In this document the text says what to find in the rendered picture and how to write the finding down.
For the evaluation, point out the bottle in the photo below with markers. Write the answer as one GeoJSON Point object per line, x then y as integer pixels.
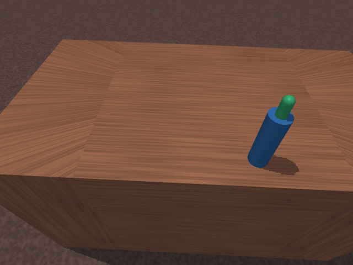
{"type": "Point", "coordinates": [273, 129]}

